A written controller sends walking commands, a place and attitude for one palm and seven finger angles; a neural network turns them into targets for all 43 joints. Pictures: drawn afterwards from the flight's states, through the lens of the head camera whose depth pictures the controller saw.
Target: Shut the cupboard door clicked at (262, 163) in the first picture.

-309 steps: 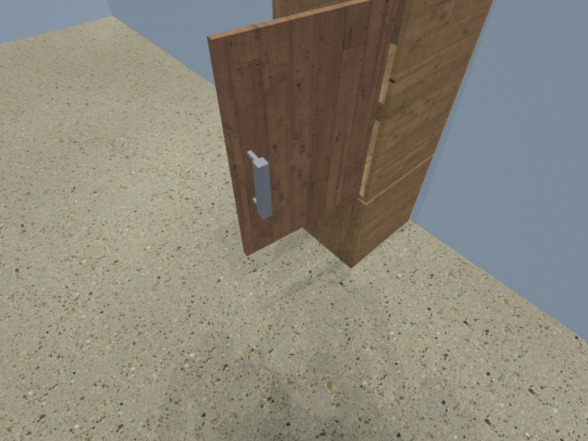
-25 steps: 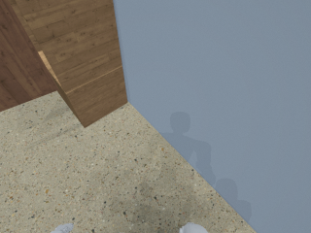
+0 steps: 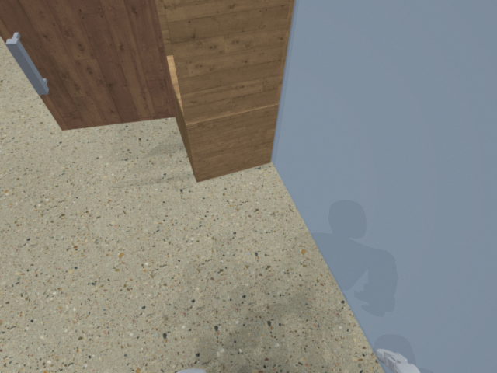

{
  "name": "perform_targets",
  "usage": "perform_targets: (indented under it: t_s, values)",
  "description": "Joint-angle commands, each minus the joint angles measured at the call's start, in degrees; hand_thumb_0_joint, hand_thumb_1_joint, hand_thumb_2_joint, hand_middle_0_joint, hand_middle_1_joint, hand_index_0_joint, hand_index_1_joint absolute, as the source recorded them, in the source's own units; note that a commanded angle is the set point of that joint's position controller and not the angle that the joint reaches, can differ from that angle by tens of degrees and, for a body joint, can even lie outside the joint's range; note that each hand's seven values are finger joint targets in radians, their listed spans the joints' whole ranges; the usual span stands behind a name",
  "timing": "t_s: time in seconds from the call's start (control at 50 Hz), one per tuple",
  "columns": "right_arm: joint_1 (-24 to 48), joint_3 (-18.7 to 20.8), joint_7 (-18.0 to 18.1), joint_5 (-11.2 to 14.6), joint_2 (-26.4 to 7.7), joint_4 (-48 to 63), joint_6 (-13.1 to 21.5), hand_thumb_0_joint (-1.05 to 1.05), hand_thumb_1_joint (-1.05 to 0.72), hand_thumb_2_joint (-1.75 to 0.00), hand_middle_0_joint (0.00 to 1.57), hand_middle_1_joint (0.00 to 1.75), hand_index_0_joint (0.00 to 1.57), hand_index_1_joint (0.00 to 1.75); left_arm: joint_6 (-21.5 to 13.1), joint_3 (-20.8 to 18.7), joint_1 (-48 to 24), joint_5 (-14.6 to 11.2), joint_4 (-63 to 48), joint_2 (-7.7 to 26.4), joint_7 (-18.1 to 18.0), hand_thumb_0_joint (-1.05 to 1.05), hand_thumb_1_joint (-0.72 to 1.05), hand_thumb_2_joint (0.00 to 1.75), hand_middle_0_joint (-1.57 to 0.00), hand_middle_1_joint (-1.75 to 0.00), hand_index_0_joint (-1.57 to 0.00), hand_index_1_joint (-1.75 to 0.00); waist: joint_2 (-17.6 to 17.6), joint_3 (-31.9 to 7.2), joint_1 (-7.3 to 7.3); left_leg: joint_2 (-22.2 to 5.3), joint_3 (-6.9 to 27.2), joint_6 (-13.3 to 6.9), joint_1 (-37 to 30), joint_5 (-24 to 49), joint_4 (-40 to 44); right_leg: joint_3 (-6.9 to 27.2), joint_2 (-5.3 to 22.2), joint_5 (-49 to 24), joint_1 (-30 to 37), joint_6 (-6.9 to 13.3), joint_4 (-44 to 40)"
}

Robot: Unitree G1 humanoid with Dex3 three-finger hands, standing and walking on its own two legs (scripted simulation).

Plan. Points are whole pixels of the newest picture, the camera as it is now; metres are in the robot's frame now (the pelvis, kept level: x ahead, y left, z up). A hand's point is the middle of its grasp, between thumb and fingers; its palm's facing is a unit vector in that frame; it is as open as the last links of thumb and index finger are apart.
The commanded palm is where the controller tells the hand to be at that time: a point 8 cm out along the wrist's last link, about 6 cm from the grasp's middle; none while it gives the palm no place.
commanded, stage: turn to face it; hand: left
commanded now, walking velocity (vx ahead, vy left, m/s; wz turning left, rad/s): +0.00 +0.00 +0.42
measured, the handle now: (30, 64) +0.84 +0.68 -0.06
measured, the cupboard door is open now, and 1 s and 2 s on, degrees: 82 82 82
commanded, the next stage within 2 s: take the last steps up to it in 0.44 s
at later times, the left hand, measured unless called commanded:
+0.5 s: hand out of the picture +0.06 +0.16 -0.14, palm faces +0.19 -0.95 -0.26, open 7.4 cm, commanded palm none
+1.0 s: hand out of the picture +0.03 +0.21 -0.16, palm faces +0.36 -0.91 -0.20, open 7.4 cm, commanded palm none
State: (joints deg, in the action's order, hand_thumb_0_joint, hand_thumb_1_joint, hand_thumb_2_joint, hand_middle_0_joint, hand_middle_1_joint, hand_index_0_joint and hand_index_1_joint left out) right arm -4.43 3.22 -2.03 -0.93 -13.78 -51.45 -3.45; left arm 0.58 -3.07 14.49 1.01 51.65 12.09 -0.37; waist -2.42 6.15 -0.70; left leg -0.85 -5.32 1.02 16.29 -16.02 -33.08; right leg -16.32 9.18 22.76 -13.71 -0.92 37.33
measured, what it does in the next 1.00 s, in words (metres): steps on the spot, turning left: right foot, then left foot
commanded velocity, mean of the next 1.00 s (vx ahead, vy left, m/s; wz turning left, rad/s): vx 0.14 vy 0.07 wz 0.25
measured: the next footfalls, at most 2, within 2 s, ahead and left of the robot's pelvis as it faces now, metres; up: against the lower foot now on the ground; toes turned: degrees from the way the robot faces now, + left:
right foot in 0.38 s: +0.06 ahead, -0.15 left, +0.00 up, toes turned +3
left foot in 0.78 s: +0.02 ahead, +0.09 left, +0.00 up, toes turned +21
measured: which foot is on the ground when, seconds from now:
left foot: down 0.00-0.38, up 0.40-0.76, down 0.78-1.00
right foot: down 0.00-0.00, up 0.02-0.36, down 0.38-0.78, up 0.80-1.00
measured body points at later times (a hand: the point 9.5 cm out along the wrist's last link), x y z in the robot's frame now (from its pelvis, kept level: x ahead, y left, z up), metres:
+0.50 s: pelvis +0.01 -0.05 +0.01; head +0.05 -0.07 +0.46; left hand +0.05 +0.21 -0.12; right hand +0.11 -0.29 -0.15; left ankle -0.05 +0.09 -0.65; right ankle +0.02 -0.15 -0.73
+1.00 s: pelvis +0.06 +0.01 +0.02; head +0.08 +0.03 +0.47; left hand +0.01 +0.26 -0.14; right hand +0.14 -0.21 -0.13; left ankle -0.01 +0.07 -0.73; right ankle +0.12 -0.12 -0.65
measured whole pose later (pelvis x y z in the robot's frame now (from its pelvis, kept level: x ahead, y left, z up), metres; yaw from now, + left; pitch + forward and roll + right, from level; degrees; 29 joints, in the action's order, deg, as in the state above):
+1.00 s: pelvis +0.06 +0.01 +0.02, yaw +18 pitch +0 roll +0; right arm -17.9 0.9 0.7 -1.3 -9.5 -58.6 1.5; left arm 1.2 -3.8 13.5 1.3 58.6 12.8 1.3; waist -1.7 2.7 -1.1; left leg 2.5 -3.5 -3.8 5.2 -16.0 -21.0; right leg -3.7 6.4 18.3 -30.3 -1.0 60.9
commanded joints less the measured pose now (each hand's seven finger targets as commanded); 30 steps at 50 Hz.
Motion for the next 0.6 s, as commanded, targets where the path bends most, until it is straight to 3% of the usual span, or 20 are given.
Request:
perform_targets:
  t_s: [0.0, 0.02, 0.06, 0.08, 0.12, 0.18, 0.24, 0.28, 0.3, 0.32, 0.34, 0.36, 0.38, 0.4, 0.42, 0.44, 0.48, 0.52, 0.58]
  values:
    - [-13.76, 3.73, 1.57, -0.36, -15.29, 0.66, 1.8, 0.0, -0.9, -0.9, 0.2, 0.3, 0.2, 0.3, 0.38, -1.32, -6.67, 0.15, -8.35, 7.48, -0.96, 0.0, 0.9, 0.9, -0.2, -0.3, -0.2, -0.3, 12.49, -13.18, 6.93, -24.84, 27.33, -16.3, -18.58, 39.87, 9.95, 12.97, -1.41, 16.49, -19.78, -3.24, 26.17]
    - [-12.01, 3.57, 2.48, -0.57, -14.24, 1.11, 2.16, 0.0, -0.9, -0.9, 0.2, 0.3, 0.2, 0.3, 0.45, -1.57, -7.87, -0.01, -7.42, 6.11, -1.22, 0.0, 0.9, 0.9, -0.2, -0.3, -0.2, -0.3, 14.82, -12.28, 6.1, -21.75, 26.08, -15.82, -17.18, 39.57, 9.79, 14.65, -1.7, 13.78, -21.42, -3.5, 28.1]
    - [-6.24, 2.48, 3.17, -0.57, -11.18, 2.43, 2.34, 0.0, -0.9, -0.9, 0.2, 0.3, 0.2, 0.3, 0.95, -1.85, -6.39, -0.14, -5.05, 6.76, -0.68, 0.0, 0.9, 0.9, -0.2, -0.3, -0.2, -0.3, 13.2, -8.74, 3.24, -16.55, 19.47, -12.8, -10.74, 34.53, 11.31, 16.36, -2.09, 6.28, -19.17, -3.65, 29.37]
    - [-4.85, 2.03, 3.18, -0.53, -10.52, 2.61, 2.52, 0.0, -0.9, -0.9, 0.2, 0.3, 0.2, 0.3, 1.2, -1.85, -4.81, -0.07, -4.08, 6.69, -0.44, 0.0, 0.9, 0.9, -0.2, -0.3, -0.2, -0.3, 11.45, -8.23, 1.95, -14.61, 16.94, -11.52, -9.84, 33.45, 11.65, 16.01, -2.65, 3.79, -18.07, -3.69, 28.93]
    - [-4.37, 1.69, 3.17, -0.5, -9.9, 2.6, 2.78, 0.0, -0.9, -0.9, 0.2, 0.3, 0.2, 0.3, 1.34, -1.65, -3.51, -0.11, -3.26, 6.18, -0.17, 0.0, 0.9, 0.9, -0.2, -0.3, -0.2, -0.3, 11.02, -8.61, 1.16, -13.2, 14.84, -10.85, -9.32, 31.95, 11.92, 15.37, -3.34, 2.48, -15.77, -3.77, 24.97]
    - [-5.64, 1.8, 2.92, -0.6, -10.01, 1.85, 2.67, 0.0, -0.9, -0.9, 0.2, 0.3, 0.2, 0.3, 1.35, -1.23, -4.8, -0.15, -3.53, 5.48, -0.16, 0.0, 0.9, 0.9, -0.2, -0.3, -0.2, -0.3, 9.98, -8.28, 1.77, -12.44, 15.32, -10.68, -8.16, 28.99, 12.11, 14.14, -4.89, 2.3, -12.32, -3.61, 17.31]
    - [-4.7, 1.97, 2.78, -0.75, -10.08, 1.68, 2.22, 0.0, -0.9, -0.9, 0.2, 0.3, 0.2, 0.3, 1.02, -0.95, -4.26, -0.32, -3.44, 4.95, -0.13, 0.0, 0.9, 0.9, -0.2, -0.3, -0.2, -0.3, 12.5, -7.83, 1.46, -11.82, 16.71, -10.35, -5.43, 25.88, 11.35, 12.67, -6.86, 2.55, -6.81, -3.14, 8.36]
    - [-3.46, 2.14, 2.73, -0.62, -9.94, 1.74, 1.94, 0.0, -0.9, -0.9, 0.2, 0.3, 0.2, 0.3, 0.56, -0.98, -1.53, -0.41, -2.5, 4.96, -0.21, 0.0, 0.9, 0.9, -0.2, -0.3, -0.2, -0.3, 11.97, -8.09, 0.12, -10.92, 17.39, -9.33, -2.89, 23.19, 9.54, 11.8, -8.17, -2.09, -1.19, -2.68, 0.67]
    - [-2.95, 2.13, 2.61, -0.34, -9.58, 1.85, 1.91, 0.0, -0.9, -0.9, 0.2, 0.3, 0.2, 0.3, 0.05, -1.14, 0.55, -0.35, -1.98, 5.54, -0.26, 0.0, 0.9, 0.9, -0.2, -0.3, -0.2, -0.3, 11.07, -8.31, -0.98, -9.68, 16.75, -7.76, -0.65, 20.78, 7.21, 11.66, -8.12, -7.42, 3.56, -2.51, -6.09]
    - [-2.71, 1.99, 2.41, 0.02, -8.1, 1.91, 1.94, 0.0, -0.9, -0.9, 0.2, 0.3, 0.2, 0.3, -0.58, -1.54, 3.07, -0.22, -1.24, 7.06, -0.48, 0.0, 0.9, 0.9, -0.2, -0.3, -0.2, -0.3, 7.6, -9.21, -2.17, -6.76, 14.87, -5.05, 2.76, 13.83, 3.18, 13.77, -5.46, -12.71, 9.55, -1.93, -13.83]
    - [-3.91, 1.54, 2.07, 0.59, -4.28, 2.59, 2.0, 0.0, -0.9, -0.9, 0.2, 0.3, 0.2, 0.3, -1.34, -2.47, 4.73, 0.65, -0.77, 12.0, -1.0, 0.0, 0.9, 0.9, -0.2, -0.3, -0.2, -0.3, -7.08, -10.1, -2.35, 0.39, 7.75, -0.86, 11.7, -1.87, -7.88, 27.92, 7.54, -19.7, 15.79, 2.06, -18.92]
    - [-2.83, 1.42, 1.84, 0.62, -3.72, 3.74, 1.52, 0.0, -0.9, -0.9, 0.2, 0.3, 0.2, 0.3, -1.33, -2.4, 4.15, 0.82, -1.3, 14.83, -0.96, 0.0, 0.9, 0.9, -0.2, -0.3, -0.2, -0.3, -13.55, -8.46, -2.74, 3.75, 6.8, 0.27, 12.36, -20.37, -20.67, 34.75, 17.84, -23.44, 8.81, 8.66, -21.62]
    - [-2.79, 1.89, 1.99, 0.2, -5.06, 2.77, 0.65, 0.0, -0.9, -0.9, 0.2, 0.3, 0.2, 0.3, -1.6, -2.23, 2.11, 0.62, -1.69, 12.94, -1.31, 0.0, 0.9, 0.9, -0.2, -0.3, -0.2, -0.3, -14.8, -7.29, -2.14, 1.66, 10.3, -0.19, 12.21, -18.94, -28.87, 35.23, 16.48, -18.16, 3.01, 10.52, -22.8]
    - [-2.99, 2.26, 1.92, 0.2, -4.99, 1.89, 0.23, 0.0, -0.9, -0.9, 0.2, 0.3, 0.2, 0.3, -1.22, -2.07, -0.9, 0.47, -2.15, 11.52, -1.58, 0.0, 0.9, 0.9, -0.2, -0.3, -0.2, -0.3, -13.49, -5.28, -0.8, 1.03, 9.71, 0.1, 13.58, -15.82, -33.55, 32.06, 14.31, -17.62, 2.71, 10.26, -22.46]
    - [-3.28, 2.02, 1.63, 0.13, -4.67, 0.51, 0.31, 0.0, -0.9, -0.9, 0.2, 0.3, 0.2, 0.3, -1.24, -1.68, -2.94, 0.36, -2.6, 9.62, -1.48, 0.0, 0.9, 0.9, -0.2, -0.3, -0.2, -0.3, -11.08, -3.7, 0.14, 0.12, 9.28, 0.5, 14.06, -11.77, -35.72, 26.27, 10.88, -20.99, 2.43, 9.23, -20.96]
    - [-3.94, 1.74, 1.4, 0.15, -3.61, -0.23, 0.45, 0.0, -0.9, -0.9, 0.2, 0.3, 0.2, 0.3, -1.49, -1.43, -3.41, 0.36, -2.78, 8.58, -1.42, 0.0, 0.9, 0.9, -0.2, -0.3, -0.2, -0.3, -8.91, -3.95, 0.73, 0.09, 8.25, 1.03, 13.67, -9.65, -35.21, 22.29, 9.12, -25.31, 2.72, 8.35, -19.81]
    - [-4.09, 1.21, 1.32, 0.28, -2.31, -1.07, 0.55, 0.0, -0.9, -0.9, 0.2, 0.3, 0.2, 0.3, -1.92, -1.31, -1.77, 0.41, -2.2, 7.97, -1.5, 0.0, 0.9, 0.9, -0.2, -0.3, -0.2, -0.3, -8.33, -5.48, 0.45, 0.25, 6.47, 1.75, 12.15, -9.19, -29.42, 18.32, 7.93, -32.73, 5.9, 7.84, -18.28]
    - [-3.07, 0.88, 1.39, 0.42, -1.14, -1.55, 0.7, 0.0, -0.9, -0.9, 0.2, 0.3, 0.2, 0.3, -2.07, -1.41, 0.85, 0.53, -0.81, 8.21, -1.58, 0.0, 0.9, 0.9, -0.2, -0.3, -0.2, -0.3, -7.43, -6.14, -0.64, 0.68, 4.9, 1.99, 10.25, -10.4, -22.18, 17.56, 7.89, -37.43, 8.98, 8.19, -17.45]
    - [-1.64, 0.43, 1.12, 0.22, -0.65, -1.4, 1.31, 0.0, -0.9, -0.9, 0.2, 0.3, 0.2, 0.3, -2.36, -2.17, 4.01, 0.62, 1.16, 9.31, -1.32, 0.0, 0.9, 0.9, -0.2, -0.3, -0.2, -0.3, -7.0, -6.47, -2.43, 0.6, 3.05, 1.94, 9.96, -10.55, -14.92, 19.86, 10.21, -29.96, 12.3, 8.88, -19.23]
